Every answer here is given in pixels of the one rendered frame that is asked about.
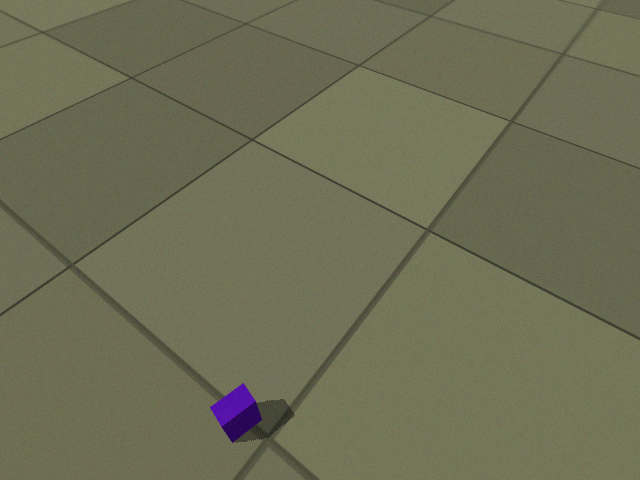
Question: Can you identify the carton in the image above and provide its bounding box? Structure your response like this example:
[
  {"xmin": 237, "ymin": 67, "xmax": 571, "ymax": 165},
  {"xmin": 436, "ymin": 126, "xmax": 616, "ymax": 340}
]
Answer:
[{"xmin": 210, "ymin": 383, "xmax": 262, "ymax": 443}]

